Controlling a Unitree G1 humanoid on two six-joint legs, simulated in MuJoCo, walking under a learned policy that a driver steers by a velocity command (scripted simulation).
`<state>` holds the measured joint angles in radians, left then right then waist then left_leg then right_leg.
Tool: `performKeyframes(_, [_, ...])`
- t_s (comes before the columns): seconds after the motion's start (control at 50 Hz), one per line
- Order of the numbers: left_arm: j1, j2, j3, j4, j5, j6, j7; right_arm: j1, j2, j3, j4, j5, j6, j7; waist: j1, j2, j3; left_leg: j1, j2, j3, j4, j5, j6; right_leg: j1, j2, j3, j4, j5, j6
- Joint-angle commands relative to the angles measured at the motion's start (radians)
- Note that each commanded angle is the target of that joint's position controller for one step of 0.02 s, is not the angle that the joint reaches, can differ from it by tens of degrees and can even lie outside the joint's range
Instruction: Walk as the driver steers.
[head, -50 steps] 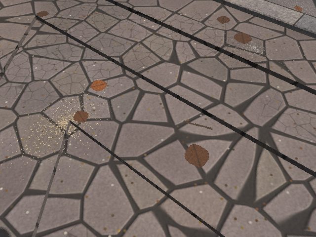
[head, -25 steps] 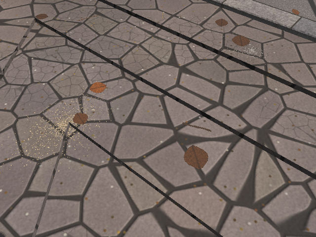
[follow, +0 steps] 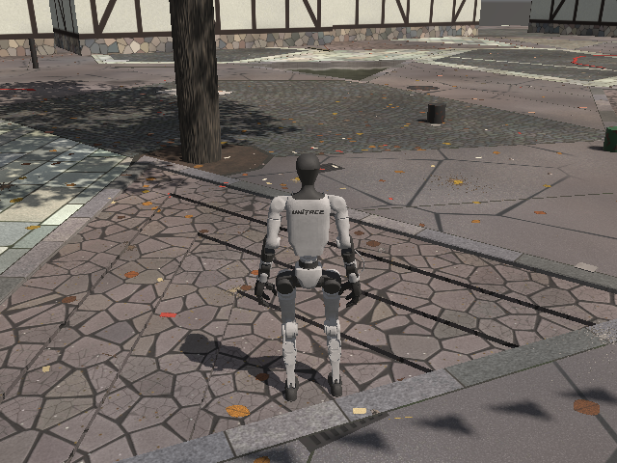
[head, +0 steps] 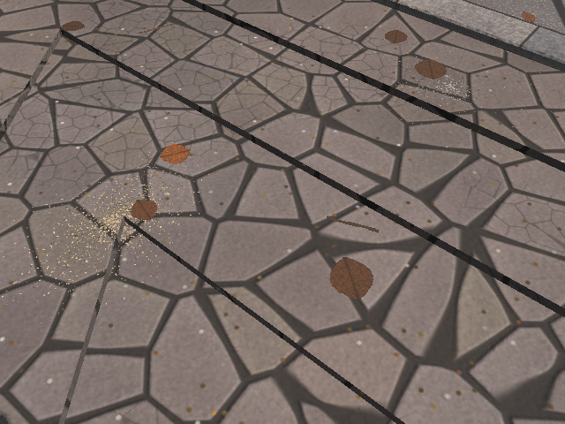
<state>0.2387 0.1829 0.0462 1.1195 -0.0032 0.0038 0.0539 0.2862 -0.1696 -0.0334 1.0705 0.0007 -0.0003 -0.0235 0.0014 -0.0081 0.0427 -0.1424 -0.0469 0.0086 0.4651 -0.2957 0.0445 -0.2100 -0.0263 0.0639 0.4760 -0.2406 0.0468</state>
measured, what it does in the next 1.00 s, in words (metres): walks ahead: right foot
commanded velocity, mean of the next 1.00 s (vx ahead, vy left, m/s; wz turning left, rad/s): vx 0.24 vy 0.00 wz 0.00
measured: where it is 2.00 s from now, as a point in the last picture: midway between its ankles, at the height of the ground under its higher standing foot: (316, 297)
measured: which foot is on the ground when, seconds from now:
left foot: down 0.00-0.64, up 0.66-1.00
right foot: down 0.00-0.36, up 0.38-0.62, down 0.64-1.00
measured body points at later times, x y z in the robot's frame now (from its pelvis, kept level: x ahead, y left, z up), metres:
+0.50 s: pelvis +0.03 -0.01 +0.00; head +0.03 -0.02 +0.45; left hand +0.06 +0.24 -0.14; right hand -0.01 -0.26 -0.15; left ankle -0.03 +0.09 -0.74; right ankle +0.01 -0.13 -0.69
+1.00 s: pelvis +0.22 -0.08 +0.01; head +0.24 -0.10 +0.45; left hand +0.14 +0.15 -0.14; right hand +0.40 -0.33 -0.11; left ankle +0.40 +0.09 -0.68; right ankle +0.11 -0.16 -0.74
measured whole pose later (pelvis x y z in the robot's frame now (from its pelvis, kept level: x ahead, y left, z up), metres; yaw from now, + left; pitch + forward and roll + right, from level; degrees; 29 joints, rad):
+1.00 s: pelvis +0.22 -0.08 +0.01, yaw +0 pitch +2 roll +0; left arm 0.45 0.17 0.02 1.09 0.00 -0.09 0.01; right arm 0.07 -0.25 -0.07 0.87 0.02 -0.07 0.01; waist 0.07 0.04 0.00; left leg -0.70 0.10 -0.01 0.73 0.05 0.03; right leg 0.06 0.06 -0.05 0.17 -0.27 -0.06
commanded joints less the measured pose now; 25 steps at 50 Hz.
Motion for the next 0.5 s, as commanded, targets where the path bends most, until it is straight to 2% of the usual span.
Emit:
performKeyframes(0.02, [0.045,0.092,0.014,-0.016,0.000,-0.004,0.004,0.063,-0.091,-0.015,-0.021,0.000,-0.005,-0.002,0.000,0.010,0.018,-0.060,0.067,-0.065,-0.106,0.180,-0.004,0.017,-0.004,-0.009,-0.048,0.153,-0.020])
performKeyframes(0.3, [0.060,0.091,0.013,-0.010,-0.001,-0.003,0.006,0.083,-0.089,-0.015,-0.030,0.001,-0.008,-0.003,0.000,0.010,0.022,-0.066,0.069,-0.066,-0.112,0.176,0.000,0.014,-0.006,-0.008,-0.049,0.152,-0.018])
performKeyframes(0.32, [0.074,0.080,0.010,-0.003,0.000,-0.001,0.007,0.098,-0.086,-0.015,-0.024,0.001,-0.007,-0.005,-0.001,0.019,0.001,-0.058,0.065,-0.067,-0.127,0.070,0.004,0.019,0.010,-0.028,-0.038,0.079,-0.018])
performKeyframes(0.34, [0.070,0.076,0.010,-0.005,-0.003,0.000,0.009,0.107,-0.104,-0.022,-0.023,0.007,-0.003,-0.009,-0.008,0.037,0.012,-0.067,0.070,-0.087,-0.152,-0.117,0.021,-0.007,0.036,-0.058,0.002,-0.028,-0.021])
performKeyframes(0.36, [0.051,0.080,0.013,-0.017,-0.008,-0.001,0.011,0.119,-0.149,-0.037,-0.028,0.016,-0.001,-0.014,-0.025,0.081,0.035,-0.074,0.105,-0.150,-0.190,-0.330,0.061,-0.074,0.071,-0.103,0.091,-0.162,-0.027])
performKeyframes(0.38, [0.013,0.084,0.014,-0.042,-0.010,-0.009,0.010,0.150,-0.186,-0.049,-0.032,0.022,-0.002,-0.016,-0.048,0.134,0.074,-0.067,0.195,-0.276,-0.257,-0.511,0.117,-0.187,0.077,-0.126,0.194,-0.235,-0.034])
performKeyframes(0.4, [-0.037,0.085,0.012,-0.074,-0.014,-0.025,0.005,0.169,-0.217,-0.061,-0.037,0.024,-0.011,-0.017,-0.068,0.179,0.125,-0.088,0.307,-0.425,-0.324,-0.584,0.184,-0.273,0.033,-0.107,0.310,-0.241,-0.050])
performKeyframes(0.42, [-0.085,0.090,0.013,-0.103,-0.025,-0.042,-0.003,0.177,-0.218,-0.065,-0.043,0.016,-0.026,-0.018,-0.080,0.182,0.167,-0.070,0.380,-0.528,-0.367,-0.542,0.235,-0.386,-0.013,-0.058,0.436,-0.271,-0.064])
performKeyframes(0.44, [-0.096,0.095,0.017,-0.116,-0.032,-0.058,-0.011,0.169,-0.200,-0.062,-0.048,0.009,-0.044,-0.017,-0.070,0.151,0.181,-0.007,0.412,-0.561,-0.367,-0.460,0.254,-0.494,-0.049,-0.023,0.519,-0.280,-0.076])
performKeyframes(0.46, [-0.082,0.101,0.022,-0.114,-0.034,-0.072,-0.019,0.151,-0.178,-0.057,-0.055,0.014,-0.057,-0.015,-0.053,0.115,0.169,0.058,0.405,-0.532,-0.348,-0.379,0.244,-0.558,-0.075,-0.007,0.535,-0.261,-0.088])
performKeyframes(0.5, [-0.088,0.105,0.027,-0.118,-0.030,-0.096,-0.033,0.121,-0.164,-0.053,-0.071,0.027,-0.065,-0.011,-0.042,0.081,0.116,0.098,0.340,-0.385,-0.322,-0.211,0.184,-0.511,-0.088,-0.027,0.384,-0.195,-0.095])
